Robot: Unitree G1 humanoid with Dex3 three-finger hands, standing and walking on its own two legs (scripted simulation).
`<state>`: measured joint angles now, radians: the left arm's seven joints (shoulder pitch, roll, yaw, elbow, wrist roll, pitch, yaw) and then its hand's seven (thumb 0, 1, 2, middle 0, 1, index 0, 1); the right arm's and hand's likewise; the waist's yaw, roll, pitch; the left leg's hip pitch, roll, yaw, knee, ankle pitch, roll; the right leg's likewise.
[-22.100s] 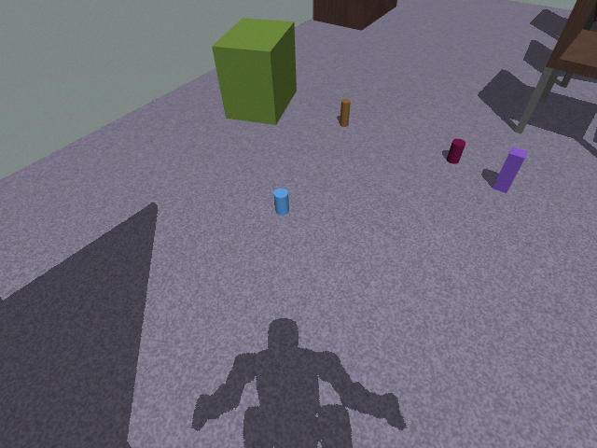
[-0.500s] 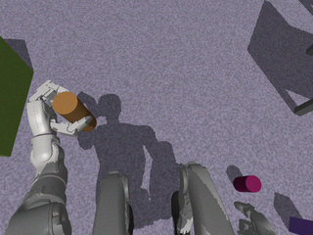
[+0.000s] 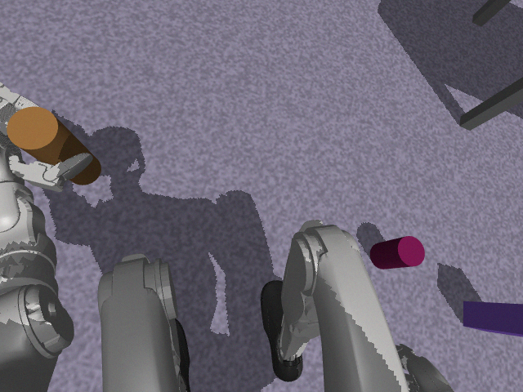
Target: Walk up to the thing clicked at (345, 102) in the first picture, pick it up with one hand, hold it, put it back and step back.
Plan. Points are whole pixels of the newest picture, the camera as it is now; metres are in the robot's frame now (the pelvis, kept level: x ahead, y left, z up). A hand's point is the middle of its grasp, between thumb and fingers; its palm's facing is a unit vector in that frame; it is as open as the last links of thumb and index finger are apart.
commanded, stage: crouch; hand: left
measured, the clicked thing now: (62, 152) +0.48 +0.22 -0.07
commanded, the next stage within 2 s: lower in 0.56 s
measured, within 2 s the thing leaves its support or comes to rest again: neither
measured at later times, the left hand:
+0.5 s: hand (60, 148) +0.51 +0.24 -0.12, palm faces +0.24 -0.97 -0.02, open 9.2 cm
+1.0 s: hand (72, 162) +0.51 +0.24 -0.18, palm faces +0.26 -0.97 -0.02, open 9.2 cm
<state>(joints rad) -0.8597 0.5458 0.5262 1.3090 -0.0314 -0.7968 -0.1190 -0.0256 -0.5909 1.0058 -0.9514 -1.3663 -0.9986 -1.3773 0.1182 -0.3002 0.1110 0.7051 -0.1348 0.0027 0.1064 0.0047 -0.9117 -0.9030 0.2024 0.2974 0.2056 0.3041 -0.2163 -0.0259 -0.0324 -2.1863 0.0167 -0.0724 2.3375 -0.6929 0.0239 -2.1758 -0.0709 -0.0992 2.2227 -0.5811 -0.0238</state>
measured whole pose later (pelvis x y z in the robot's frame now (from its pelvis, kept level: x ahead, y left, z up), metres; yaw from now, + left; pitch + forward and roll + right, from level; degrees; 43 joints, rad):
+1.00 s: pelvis +0.00 +0.01 -0.05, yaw -6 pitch +23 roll -14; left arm -0.86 0.80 0.55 1.44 -0.03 -0.93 -0.05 -0.03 -0.61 1.01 -0.95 -1.42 -1.00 -1.42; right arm -0.01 -0.37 0.36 0.62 -0.27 0.05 0.14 0.00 -0.91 -0.90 0.20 0.30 0.21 0.30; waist -0.30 -0.15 0.21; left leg -2.26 0.02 -0.21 2.56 -0.72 0.04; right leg -2.18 -0.05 -0.21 2.33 -0.56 0.00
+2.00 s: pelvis -0.01 +0.02 -0.05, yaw -11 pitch +17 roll -20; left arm -0.89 1.01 0.49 1.63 -0.03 -1.08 0.02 -0.02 -0.61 1.03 -0.95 -1.40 -1.00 -1.41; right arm -0.17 -0.39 0.57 0.53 -0.36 0.09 0.12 0.00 -0.90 -0.90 0.20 0.30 0.21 0.30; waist -0.33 -0.27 0.33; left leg -2.22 0.02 -0.33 2.61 -0.74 0.04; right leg -2.08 -0.01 -0.30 2.29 -0.54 0.04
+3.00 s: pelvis -0.01 +0.02 -0.05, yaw -11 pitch +17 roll -20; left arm -0.89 1.02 0.51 1.59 -0.03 -1.09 0.02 -0.01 -0.61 0.19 -0.25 -0.22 -0.23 -0.24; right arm -0.18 -0.38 0.58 0.52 -0.36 0.08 0.11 0.00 -0.92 -0.90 0.21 0.30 0.21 0.30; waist -0.33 -0.28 0.33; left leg -2.21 0.02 -0.33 2.61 -0.75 0.04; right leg -2.07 0.00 -0.31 2.28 -0.53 0.04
